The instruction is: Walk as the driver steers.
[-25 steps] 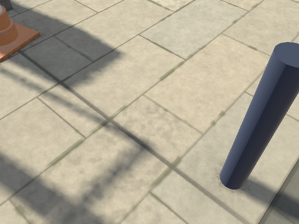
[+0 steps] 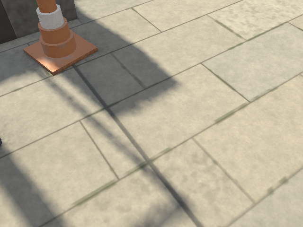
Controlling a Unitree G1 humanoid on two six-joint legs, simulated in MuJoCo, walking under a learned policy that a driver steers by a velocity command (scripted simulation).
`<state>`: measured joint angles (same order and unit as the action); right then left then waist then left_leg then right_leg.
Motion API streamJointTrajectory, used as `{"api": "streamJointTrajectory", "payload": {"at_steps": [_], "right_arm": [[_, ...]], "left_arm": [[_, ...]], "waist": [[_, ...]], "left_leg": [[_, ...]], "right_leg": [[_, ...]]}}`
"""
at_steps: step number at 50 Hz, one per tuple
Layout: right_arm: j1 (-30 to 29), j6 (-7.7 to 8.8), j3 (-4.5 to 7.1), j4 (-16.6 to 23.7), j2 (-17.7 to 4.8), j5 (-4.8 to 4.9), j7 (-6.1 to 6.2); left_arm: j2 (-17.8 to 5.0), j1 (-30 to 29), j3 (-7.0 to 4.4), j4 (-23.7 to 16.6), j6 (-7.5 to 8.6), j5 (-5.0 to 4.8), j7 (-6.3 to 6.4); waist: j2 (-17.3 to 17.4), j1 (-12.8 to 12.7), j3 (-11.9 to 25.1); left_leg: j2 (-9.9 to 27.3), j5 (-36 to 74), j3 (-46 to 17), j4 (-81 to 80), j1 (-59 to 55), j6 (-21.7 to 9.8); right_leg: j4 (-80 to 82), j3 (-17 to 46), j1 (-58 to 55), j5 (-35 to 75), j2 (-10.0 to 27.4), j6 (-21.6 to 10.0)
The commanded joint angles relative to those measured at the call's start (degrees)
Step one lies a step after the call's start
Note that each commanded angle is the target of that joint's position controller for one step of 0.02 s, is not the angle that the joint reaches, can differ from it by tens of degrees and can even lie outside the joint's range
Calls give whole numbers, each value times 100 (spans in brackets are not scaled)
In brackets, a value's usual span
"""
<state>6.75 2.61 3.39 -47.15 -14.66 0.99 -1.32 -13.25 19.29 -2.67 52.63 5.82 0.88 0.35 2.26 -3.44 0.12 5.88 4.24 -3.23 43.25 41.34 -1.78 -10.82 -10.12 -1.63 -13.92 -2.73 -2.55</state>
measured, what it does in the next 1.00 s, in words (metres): walks ahead, turning left: left foot, then right foot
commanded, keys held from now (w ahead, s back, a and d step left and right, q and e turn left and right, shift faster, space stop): w+q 0.54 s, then w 0.46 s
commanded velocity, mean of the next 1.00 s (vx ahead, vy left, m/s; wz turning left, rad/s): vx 0.50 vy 0.00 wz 0.40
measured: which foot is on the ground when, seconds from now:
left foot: up 0.00-0.14, down 0.16-0.68, up 0.70-1.00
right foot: down 0.00-0.18, up 0.20-0.64, down 0.66-1.00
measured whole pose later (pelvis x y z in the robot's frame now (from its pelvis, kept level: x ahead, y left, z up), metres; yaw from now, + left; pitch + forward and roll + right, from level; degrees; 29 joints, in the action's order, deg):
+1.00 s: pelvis +0.57 +0.10 +0.00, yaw +25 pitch +2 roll -1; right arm 7.0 3.6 3.0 -38.8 -15.1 0.7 -0.4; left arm -14.7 21.3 -3.2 49.0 4.8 -0.7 -0.9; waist 2.6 -4.9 -0.5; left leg 5.5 -3.9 -3.0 40.2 36.7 0.0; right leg -14.7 -0.8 5.0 -12.2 -3.1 -2.3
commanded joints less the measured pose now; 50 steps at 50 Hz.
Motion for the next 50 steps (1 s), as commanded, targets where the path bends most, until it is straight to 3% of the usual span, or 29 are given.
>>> {"api": "streamJointTrajectory", "payload": {"at_steps": [1,3,6,7,8,9,10,11,12,13,14,15,18,20,24,26,29,31,32,33,34,35,36,37,38,40,42,45,50], "right_arm": [[-744,94,-37,569,-143,6,-105],[-902,95,-30,729,-187,2,-181],[-492,41,113,810,-468,-6,-241],[63,24,208,725,-599,0,-225],[950,19,398,506,-946,28,-157],[1777,-31,565,363,-1491,5,-20],[1491,21,569,523,-1733,57,-18],[1613,58,433,557,-1282,5,-30],[1441,113,360,589,-962,-42,11],[1088,154,337,620,-898,-31,8],[780,176,282,688,-707,-35,20],[624,184,242,765,-631,-83,33],[704,211,273,803,-787,-47,91],[834,197,323,807,-962,-51,164],[1188,114,351,758,-1033,20,225],[1371,75,369,679,-1041,76,227],[1515,22,360,632,-941,59,261],[1404,6,339,667,-867,23,256],[1357,19,291,702,-746,0,239],[1264,30,190,811,-527,-97,207],[2188,71,80,783,-218,-8,203],[2288,121,81,708,-458,97,216],[1704,128,184,758,-886,103,217],[1145,127,184,881,-915,33,224],[815,146,186,990,-848,-54,214],[932,141,185,986,-668,-59,186],[963,122,139,969,-480,-57,181],[380,144,35,1136,-316,-61,147],[-477,199,-20,1307,-289,5,44]], "left_arm": [[-1006,15,-233,-219,-1,-61,59],[-1029,57,-260,-195,-108,-84,41],[-1255,-143,-346,-281,-254,-135,99],[-1354,-236,-382,-302,-307,-149,118],[-1321,-269,-369,-325,-340,-172,158],[-1074,-167,-271,-488,-276,-37,175],[-304,177,-40,-767,-76,11,68],[-817,-408,-142,-876,179,-197,-40],[-976,-837,-183,-996,296,-372,-74],[-872,-954,-156,-1017,331,-300,-24],[-964,-982,-217,-993,301,-154,29],[-978,-885,-252,-988,224,-115,37],[-758,-868,-224,-1102,41,25,55],[-692,-1267,-193,-1256,-5,42,72],[-520,-2090,-96,-1517,35,-18,-10],[-589,-2411,-108,-1668,71,-90,-63],[-792,-2367,-177,-1706,147,-107,-154],[-903,-1866,-246,-1597,211,-109,-151],[-1038,-1364,-324,-1482,238,-57,-122],[-1292,-572,-389,-1421,275,50,-77],[-1747,250,-529,-1175,222,90,-77],[-1436,468,-479,-1012,164,-95,-162],[-1013,56,-354,-1143,122,-156,-166],[-866,-311,-283,-1214,58,-107,-161],[-754,-547,-226,-1204,20,-68,-171],[-629,-698,-164,-1173,36,-27,-173],[-721,-575,-183,-1072,63,-81,-164],[-1017,-373,-264,-919,47,-112,-114],[-1161,68,-272,-690,-36,-209,-95]], "waist": [[-365,-89,-538],[-409,-87,-528],[-742,284,-113],[-779,632,181],[-642,1097,599],[202,1294,1218],[1350,684,1827],[630,1053,2016],[402,1060,1387],[-239,759,812],[-342,554,607],[-234,376,456],[-217,232,185],[-102,334,47],[191,700,-16],[274,812,4],[371,783,111],[557,498,237],[546,238,506],[209,-121,1201],[-1397,18,2084],[-1912,-58,1943],[-1173,-132,976],[-628,-79,485],[-462,40,75],[-752,305,22],[-841,343,66],[-642,215,59],[-655,-96,-112]], "left_leg": [[-13,128,258,-559,85,-57],[-110,-285,422,-738,148,-148],[-612,-1212,936,-758,-769,-443],[-850,-1398,1057,-880,-1518,-585],[-1016,-1134,947,-1278,-2826,-815],[-32,-929,-657,-1241,-4643,-1200],[1245,-1887,-4042,-2159,-6328,-2386],[1232,-2160,-4232,-2620,-6386,-2184],[1053,-1838,-3341,-2610,-5864,-1913],[802,-1139,-2681,-2663,-4958,-1734],[640,-547,-2220,-2733,-4281,-1624],[512,-198,-2011,-2853,-3762,-1602],[275,133,-1611,-3066,-2923,-1600],[102,176,-1331,-3108,-2652,-1489],[-162,-444,-1133,-2976,-2423,-1129],[-66,-593,-1352,-2795,-2696,-1066],[207,-751,-1758,-2261,-3409,-984],[225,-303,-1875,-1859,-3518,-846],[-34,286,-1722,-1318,-3457,-696],[-294,-131,-1391,-22,-2918,-494],[-1108,-2009,-670,2000,-895,-43],[-1063,-3732,-752,2893,133,41],[-766,-3308,-879,3313,520,23],[-533,-2868,-611,3231,406,10],[-373,-2577,-478,2854,276,5],[-94,-2252,-330,2271,-263,21],[-32,-2108,-150,1830,-363,93],[41,-1385,9,695,-351,170],[-180,-374,200,-754,-809,199]], "right_leg": [[392,254,26,2082,1759,-631],[80,158,-491,2696,1894,-612],[-1020,-91,-773,5326,1905,-410],[-1835,-166,-633,5860,1841,-307],[-3087,-272,-78,5525,1608,-93],[-4960,-256,1512,3126,1269,150],[-6997,600,3924,-1731,-131,496],[-7298,1711,4531,-1688,154,309],[-7090,1664,4797,-1286,430,153],[-6550,1601,4626,-887,669,125],[-6052,1566,4243,-692,848,166],[-5839,1578,3884,-599,934,215],[-5027,1420,3705,-216,941,468],[-4215,1326,3756,489,834,612],[-2545,1263,3251,1890,455,636],[-2128,1330,3156,1981,353,622],[-1717,1443,3103,1611,343,462],[-1552,1309,2465,1243,302,239],[-1398,1241,1695,1223,295,41],[-1588,1930,371,1155,1041,-354],[-1431,4225,-1886,245,2241,-1365],[-692,5697,-1980,-1093,2591,-1561],[-589,5081,-1204,-1450,2399,-1293],[-538,4254,-376,-984,2155,-1109],[-369,3675,348,-334,1897,-1069],[-138,3007,933,516,1542,-967],[18,2612,1052,1121,1469,-1051],[179,2136,1010,1476,1413,-1060],[137,1727,904,1482,1349,-897]]}}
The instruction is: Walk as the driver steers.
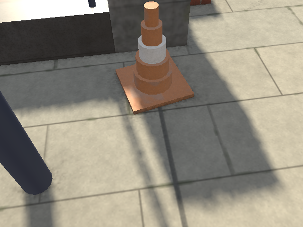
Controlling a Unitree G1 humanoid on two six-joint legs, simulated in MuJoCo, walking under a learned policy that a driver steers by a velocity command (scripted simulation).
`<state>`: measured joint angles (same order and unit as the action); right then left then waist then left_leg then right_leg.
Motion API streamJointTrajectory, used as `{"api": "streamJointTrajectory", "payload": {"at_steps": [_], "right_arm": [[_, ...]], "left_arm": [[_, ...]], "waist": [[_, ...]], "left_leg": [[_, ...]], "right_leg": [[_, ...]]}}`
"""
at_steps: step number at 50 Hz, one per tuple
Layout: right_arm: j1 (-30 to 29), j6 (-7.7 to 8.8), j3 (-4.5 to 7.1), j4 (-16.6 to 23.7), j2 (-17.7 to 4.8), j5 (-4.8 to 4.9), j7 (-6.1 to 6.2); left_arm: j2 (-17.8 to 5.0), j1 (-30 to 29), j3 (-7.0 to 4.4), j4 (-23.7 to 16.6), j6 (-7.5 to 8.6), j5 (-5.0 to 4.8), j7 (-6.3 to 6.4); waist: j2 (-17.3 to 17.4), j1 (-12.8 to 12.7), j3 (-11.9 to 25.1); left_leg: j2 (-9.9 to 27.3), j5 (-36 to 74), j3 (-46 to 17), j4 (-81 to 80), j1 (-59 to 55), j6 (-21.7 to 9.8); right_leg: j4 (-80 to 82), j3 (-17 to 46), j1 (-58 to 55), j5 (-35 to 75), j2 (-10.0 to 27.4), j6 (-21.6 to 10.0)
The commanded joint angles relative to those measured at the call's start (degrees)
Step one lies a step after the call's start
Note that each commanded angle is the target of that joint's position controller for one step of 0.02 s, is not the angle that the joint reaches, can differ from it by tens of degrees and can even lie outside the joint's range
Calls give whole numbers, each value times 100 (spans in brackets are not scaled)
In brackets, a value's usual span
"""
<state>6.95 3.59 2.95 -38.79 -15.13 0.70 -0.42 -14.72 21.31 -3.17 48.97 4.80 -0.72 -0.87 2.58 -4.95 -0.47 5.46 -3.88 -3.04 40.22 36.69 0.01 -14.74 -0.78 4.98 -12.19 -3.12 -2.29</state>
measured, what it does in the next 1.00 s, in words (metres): walks ahead, turning right: left foot, then right foot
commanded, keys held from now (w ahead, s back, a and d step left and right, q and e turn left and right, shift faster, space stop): w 0.16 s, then w+e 0.44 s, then no key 0.40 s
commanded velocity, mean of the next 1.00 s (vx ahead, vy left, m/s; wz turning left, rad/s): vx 0.40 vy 0.00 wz -0.22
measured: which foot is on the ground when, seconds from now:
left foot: up 0.00-0.14, down 0.16-0.68, up 0.70-1.00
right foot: down 0.00-0.18, up 0.20-0.66, down 0.68-1.00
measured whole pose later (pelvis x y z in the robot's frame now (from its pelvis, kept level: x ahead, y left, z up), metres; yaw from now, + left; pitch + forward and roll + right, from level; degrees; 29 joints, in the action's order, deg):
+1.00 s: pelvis +0.47 -0.04 -0.01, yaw -17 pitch +2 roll -1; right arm 7.9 0.9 2.5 -45.9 -16.4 -0.1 2.1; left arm -14.2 9.1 -2.4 44.9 1.7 1.3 -0.6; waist 2.3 -0.9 -2.8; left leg 5.7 -13.8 -3.0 44.9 30.9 4.0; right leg -22.0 -1.3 15.7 -8.0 -4.8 -4.5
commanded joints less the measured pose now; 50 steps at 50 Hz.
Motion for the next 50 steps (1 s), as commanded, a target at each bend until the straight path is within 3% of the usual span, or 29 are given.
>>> {"api": "streamJointTrajectory", "payload": {"at_steps": [1,5,6,7,8,9,10,11,12,13,14,16,18,24,27,30,32,33,34,35,36,37,38,39,40,42,44,47,50], "right_arm": [[-646,113,25,523,-262,50,-72],[-739,189,66,655,-428,43,-143],[-382,202,125,570,-534,20,-132],[327,199,249,353,-763,-19,-91],[1384,186,376,163,-1132,-82,-25],[1808,125,498,83,-1677,-150,4],[1894,99,376,86,-1205,-85,2],[1563,92,289,49,-972,-74,-6],[1239,100,225,92,-782,-76,-9],[936,120,176,60,-615,-90,-44],[732,172,137,52,-478,-121,-64],[576,271,168,-49,-490,-130,-85],[588,325,214,-174,-594,-169,-57],[789,292,262,-462,-796,-129,60],[1141,192,305,-665,-930,-64,85],[1175,55,361,-750,-1072,9,130],[1096,-52,381,-746,-1195,29,198],[1021,-99,361,-738,-1189,36,227],[1080,-64,310,-685,-1114,5,244],[1736,73,47,-449,-347,-268,133],[1822,216,35,-680,-670,-130,29],[1215,230,153,-597,-994,136,-10],[833,223,93,-440,-861,140,31],[624,175,100,-474,-831,23,104],[695,73,142,-490,-875,-26,149],[1060,-126,132,-582,-705,-47,212],[1152,-211,94,-620,-550,-87,275],[851,-249,45,-615,-470,-111,283],[486,-301,66,-586,-577,-70,258]], "left_arm": [[-1028,-21,-222,-266,41,-61,26],[-1130,102,-255,-117,-87,-76,58],[-1182,-16,-260,-122,-117,-92,74],[-1096,-26,-225,-124,-129,-91,89],[-865,-132,-117,-257,-105,11,101],[-264,376,82,-423,22,66,91],[-624,251,5,-332,118,-15,69],[-949,-171,-96,-468,152,-173,45],[-919,-440,-89,-509,134,-176,39],[-835,-578,-90,-535,98,-85,55],[-790,-510,-120,-502,15,-56,70],[-544,-330,-83,-439,-137,-74,75],[-489,-469,-87,-508,-205,-67,93],[-316,-1433,-11,-815,-160,-12,-58],[-280,-1969,31,-1088,-168,-17,-157],[-389,-2148,-20,-1344,-199,-35,-274],[-572,-1669,-134,-1332,-206,45,-294],[-804,-850,-272,-1134,-184,57,-268],[-1190,-166,-426,-987,-191,78,-161],[-1834,-47,-489,-984,-207,168,-49],[-1467,205,-371,-1095,-203,154,-36],[-1207,-34,-284,-1081,-214,173,-52],[-1007,-438,-239,-1063,-200,72,-46],[-797,-795,-169,-1079,-196,42,-29],[-687,-1025,-120,-1095,-196,85,-13],[-744,-1314,-135,-1094,-166,187,-32],[-764,-1482,-137,-1019,-121,205,-20],[-761,-1542,-129,-878,-189,189,50],[-738,-1441,-94,-693,-273,210,65]], "waist": [[-679,9,-94],[-780,157,-162],[-783,421,24],[-665,755,499],[-304,1214,1291],[1104,1065,1922],[1043,1207,2051],[652,1153,1188],[372,1003,814],[231,833,464],[335,645,300],[326,451,150],[149,406,6],[-13,713,-268],[-74,931,-443],[20,851,-416],[250,503,-39],[190,53,403],[-121,-275,872],[-1706,249,1700],[-1181,-61,3123],[-771,-194,2551],[-589,-21,1673],[-297,143,1070],[-347,384,852],[-486,695,763],[-593,818,751],[-744,709,850],[-769,544,737]], "left_leg": [[-171,433,195,-590,-349,-6],[-336,-190,289,-1054,-582,-310],[-464,-162,406,-1303,-1186,-427],[-571,-60,489,-1426,-2309,-590],[205,33,-346,-1226,-3972,-949],[1614,-898,-2800,-1625,-5844,-1742],[1818,-1491,-3760,-2154,-5810,-1871],[1621,-1326,-2878,-2210,-5176,-1611],[1362,-940,-2115,-2298,-4476,-1438],[1139,-648,-1630,-2544,-3834,-1338],[981,-373,-1249,-2760,-3371,-1244],[928,54,-773,-3101,-2854,-1258],[925,492,-322,-3265,-2758,-1265],[702,905,850,-3370,-2966,-957],[907,1001,1023,-3225,-3582,-908],[1103,2140,1197,-2690,-4189,-763],[1024,4464,1287,-1623,-4234,-615],[820,4746,1382,-579,-4007,-449],[523,3634,1448,769,-3016,-161],[-449,-2143,1344,3177,-405,274],[-771,-3631,-53,4241,-162,329],[-399,-3241,-319,4214,69,244],[-143,-2844,-124,3714,315,193],[6,-2562,-22,3288,221,215],[111,-2344,-42,3025,-267,227],[76,-2052,23,2604,-1016,311],[33,-1725,70,1851,-1269,391],[16,-936,94,806,-1550,415],[-29,-637,66,115,-1745,400]], "right_leg": [[476,822,119,1297,1459,-910],[42,974,-418,1840,1755,-751],[-370,828,-400,2573,1660,-645],[-1216,551,-195,3297,1388,-501],[-2731,268,758,2585,1100,-272],[-4844,-76,3065,-391,190,126],[-5650,647,3802,-2005,224,111],[-5871,721,4183,-1629,517,77],[-5700,607,4044,-1191,759,73],[-5366,584,3875,-857,910,99],[-5163,643,3567,-606,1042,119],[-5035,665,3260,-310,1063,201],[-4789,775,3453,117,1047,282],[-2935,370,3345,1824,899,229],[-2401,172,3523,1661,857,94],[-2131,-110,3493,916,697,-133],[-2052,-463,2566,336,228,-331],[-1639,-504,1483,759,-23,-483],[-1412,32,-62,2191,247,-701],[-1910,2523,-2627,4675,2059,-1791],[-1374,3985,-3062,4972,2778,-2439],[-1287,2961,-2551,5149,2454,-2110],[-1186,2251,-1711,4753,2152,-1785],[-947,1876,-814,4396,1918,-1569],[-702,1610,-50,4263,1777,-1489],[-365,1220,862,4271,1628,-1478],[-277,828,1170,4437,1477,-1426],[-250,545,1123,3835,1305,-1244],[-181,683,1057,2539,1339,-1156]]}}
